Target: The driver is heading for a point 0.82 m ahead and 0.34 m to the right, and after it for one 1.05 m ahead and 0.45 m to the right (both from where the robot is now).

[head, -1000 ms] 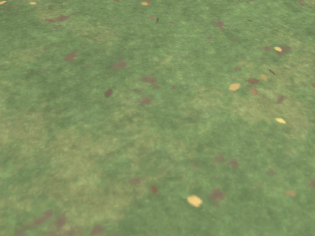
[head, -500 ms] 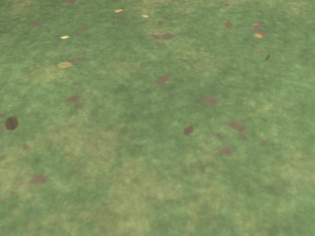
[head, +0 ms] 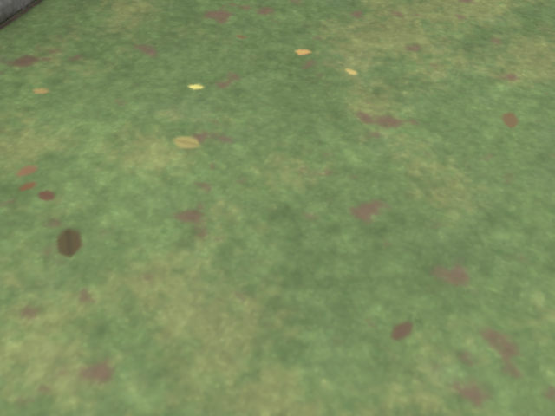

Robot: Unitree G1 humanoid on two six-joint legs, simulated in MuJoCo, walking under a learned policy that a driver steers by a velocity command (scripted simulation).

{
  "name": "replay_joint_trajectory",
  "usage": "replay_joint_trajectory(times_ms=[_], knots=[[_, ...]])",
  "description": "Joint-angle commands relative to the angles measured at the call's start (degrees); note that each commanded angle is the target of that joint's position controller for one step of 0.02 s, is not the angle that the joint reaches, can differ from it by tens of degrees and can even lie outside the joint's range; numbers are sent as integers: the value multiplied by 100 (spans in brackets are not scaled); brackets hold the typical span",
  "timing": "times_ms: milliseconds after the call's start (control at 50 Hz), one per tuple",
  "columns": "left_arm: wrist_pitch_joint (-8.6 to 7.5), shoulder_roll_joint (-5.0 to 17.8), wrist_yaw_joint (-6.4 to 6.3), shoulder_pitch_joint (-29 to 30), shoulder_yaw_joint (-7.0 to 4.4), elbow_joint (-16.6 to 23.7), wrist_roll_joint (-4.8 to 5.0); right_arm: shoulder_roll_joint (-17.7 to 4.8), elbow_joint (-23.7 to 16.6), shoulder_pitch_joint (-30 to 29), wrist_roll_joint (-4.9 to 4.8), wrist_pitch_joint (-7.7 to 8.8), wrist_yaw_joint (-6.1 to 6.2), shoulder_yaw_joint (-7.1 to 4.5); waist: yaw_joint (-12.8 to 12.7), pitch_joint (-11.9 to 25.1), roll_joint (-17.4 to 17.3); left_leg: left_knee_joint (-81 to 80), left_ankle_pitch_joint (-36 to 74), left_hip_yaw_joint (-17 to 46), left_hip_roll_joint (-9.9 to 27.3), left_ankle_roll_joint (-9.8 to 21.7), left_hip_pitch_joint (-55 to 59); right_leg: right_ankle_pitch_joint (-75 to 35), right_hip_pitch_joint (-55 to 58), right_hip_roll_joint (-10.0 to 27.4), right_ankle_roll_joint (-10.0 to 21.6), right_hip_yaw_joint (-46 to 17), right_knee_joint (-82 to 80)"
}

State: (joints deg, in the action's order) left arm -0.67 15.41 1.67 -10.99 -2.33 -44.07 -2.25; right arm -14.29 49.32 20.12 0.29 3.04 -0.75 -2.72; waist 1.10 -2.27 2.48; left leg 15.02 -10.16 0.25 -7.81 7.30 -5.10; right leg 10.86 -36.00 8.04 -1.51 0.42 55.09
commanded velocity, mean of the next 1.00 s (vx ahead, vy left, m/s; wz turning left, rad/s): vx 0.50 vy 0.00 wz -0.31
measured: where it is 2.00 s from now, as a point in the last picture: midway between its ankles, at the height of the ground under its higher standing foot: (397, 253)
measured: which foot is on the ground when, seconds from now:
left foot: down 0.00-0.28, up 0.30-0.78, down 0.80-1.00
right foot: up 0.00-0.26, down 0.28-0.80, up 0.82-1.00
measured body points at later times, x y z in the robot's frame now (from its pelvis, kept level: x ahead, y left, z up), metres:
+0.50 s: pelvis +0.29 -0.06 +0.00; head +0.31 -0.07 +0.44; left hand +0.35 +0.21 -0.13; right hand +0.38 -0.32 -0.13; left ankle +0.30 +0.09 -0.67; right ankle +0.30 -0.12 -0.75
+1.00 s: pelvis +0.55 -0.05 +0.00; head +0.58 -0.04 +0.45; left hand +0.75 +0.18 -0.13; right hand +0.54 -0.34 -0.10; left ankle +0.59 +0.04 -0.75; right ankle +0.48 -0.16 -0.66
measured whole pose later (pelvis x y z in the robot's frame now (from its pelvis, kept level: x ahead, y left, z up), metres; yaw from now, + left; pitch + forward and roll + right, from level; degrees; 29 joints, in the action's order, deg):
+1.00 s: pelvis +0.55 -0.05 +0.00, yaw -23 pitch +1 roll +0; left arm 0.0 18.6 2.4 -15.2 -4.5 -44.4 -1.9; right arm -14.7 44.9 14.9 1.5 4.9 0.4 -1.6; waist -0.1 -0.9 3.3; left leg 20.9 -10.7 -5.2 -0.4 2.0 -11.6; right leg 17.5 -29.6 0.3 2.3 -1.8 63.5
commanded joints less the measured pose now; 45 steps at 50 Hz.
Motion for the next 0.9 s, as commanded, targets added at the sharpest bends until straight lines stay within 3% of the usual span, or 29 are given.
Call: replay_joint_trajectory(times_ms=[20,140,180,220,240,260,280,300,320,340,360,380,400,440,500,580,660,700,760,780,800,820,840,860,880,900], knots=[[-22,392,11,265,-103,342,19,-797,-175,226,-21,124,16,-167,33,-86,-443,-717,1800,1047,1576,536,191,-680,-372,-37,-17,60,-533],[-85,302,40,1220,-37,656,50,-758,140,787,44,148,88,-107,341,-302,-521,-545,2508,889,1677,431,958,-1032,-506,-332,188,270,-1595],[-120,304,51,1321,-21,725,64,-813,232,827,86,144,129,-102,309,-354,-579,-452,2902,811,1791,400,1209,-835,-353,-464,353,345,-1941],[-155,349,33,1021,-35,640,83,-882,266,638,124,160,167,-100,96,-259,-656,-130,4074,543,1832,256,1253,-437,327,-708,601,484,-2231],[-165,421,-8,639,-72,509,92,-938,286,570,147,173,186,-106,-72,-41,-726,295,5023,422,1827,168,1304,-200,866,-923,725,566,-2268],[-190,539,-55,-15,-133,295,99,-997,310,513,183,160,194,-120,-360,320,-728,1126,5655,274,1770,87,1338,-26,1555,-1138,858,608,-2386],[-239,630,-103,-928,-194,0,58,-1020,297,400,164,145,200,-120,-800,792,-589,2297,5337,33,1605,-16,910,-321,2720,-1121,1025,510,-2741],[-258,1098,-171,-1782,-327,-183,-56,-814,107,469,72,184,195,-42,-1038,1429,-49,4026,3544,-223,1264,-172,-483,81,4305,-14,1442,-944,-2778],[-233,1580,-133,-1847,-459,-257,-36,-465,41,965,23,204,116,-8,-624,1809,1236,5982,-1432,-266,64,-412,-2422,-298,5387,1316,2314,-3916,-3381],[-197,1237,-54,-1307,-396,-224,208,-739,-22,560,199,219,115,-42,-456,1398,469,6382,-1533,480,410,-322,-2990,-35,4979,1137,2234,-4216,-3767],[-178,977,-41,-811,-342,-113,228,-775,-154,142,169,267,78,-38,-334,644,90,6185,-1017,463,726,-335,-3173,-82,4168,1007,2124,-3292,-3850],[-183,727,-30,-613,-279,-93,184,-729,-238,-139,169,301,54,-11,-267,322,-253,5830,-748,399,925,-359,-3084,-543,3601,739,1980,-2774,-3998],[-201,639,-50,-585,-247,-142,181,-682,-303,-228,197,262,40,-5,-138,120,-262,5551,-702,378,1034,-431,-2938,-1020,3181,512,1869,-2413,-4080],[-261,622,-73,-652,-230,-245,214,-566,-369,-146,253,97,13,35,53,207,-81,5083,-722,321,1126,-625,-2527,-1520,2728,216,1766,-1939,-4231],[-308,823,-94,-866,-296,-311,234,-459,-536,-481,262,-27,-7,87,36,135,-19,4396,-528,121,1180,-876,-2647,-1429,2392,2,1797,-1658,-4432],[-267,845,-100,-1221,-337,-356,248,-401,-905,-1552,220,-30,-37,148,-299,-60,69,3040,496,22,1175,-1078,-2874,-1223,2427,-242,1543,-1589,-4480],[-227,902,-132,-1554,-378,-368,196,-418,-1139,-2188,146,24,-52,185,-580,63,136,2279,856,19,982,-1074,-2802,-1765,2924,-228,1404,-1746,-4075],[-208,946,-158,-1564,-397,-320,147,-483,-1236,-2314,121,69,-39,182,-593,106,188,1984,663,77,882,-1010,-2612,-2028,3101,-146,1333,-1930,-3797],[-212,1095,-197,-1138,-445,-138,116,-737,-1080,-1553,105,158,19,89,-147,303,255,1356,81,139,687,-802,-1303,-2207,2845,-138,1073,-2224,-3171],[-245,1053,-167,-1050,-428,-115,153,-885,-910,-918,141,229,81,21,185,603,2,956,125,195,739,-654,-367,-2226,2607,-433,934,-2052,-2388],[-305,705,-118,-1049,-327,22,231,-1304,-849,-105,266,292,179,-91,506,1327,-653,684,-794,1236,1825,-351,815,-1392,2095,-819,760,-1571,-948],[-302,226,-120,-1526,-218,235,384,-1821,-873,136,340,198,232,-221,312,1857,-1865,150,-1576,3559,3240,206,2078,1810,425,-1674,571,-742,484],[-210,648,-166,-1638,-256,134,196,-1547,-836,-53,256,107,208,-220,103,1564,-1493,39,-2103,4281,3353,424,1676,2062,-202,-1247,626,-617,1222],[-156,764,-142,-1327,-288,50,123,-990,-935,-369,214,91,179,-96,81,881,-705,-2,-2036,3452,3058,322,1027,1523,-249,-962,623,-660,1393],[-144,664,-79,-1049,-269,85,114,-712,-924,-593,196,105,154,-25,30,473,-489,-129,-1262,2583,2733,209,488,1119,-139,-789,560,-595,1226],[-105,600,-25,-927,-269,114,72,-618,-889,-637,193,130,156,3,-29,318,-708,-235,-604,1946,2485,80,200,945,-17,-651,499,-530,1060]])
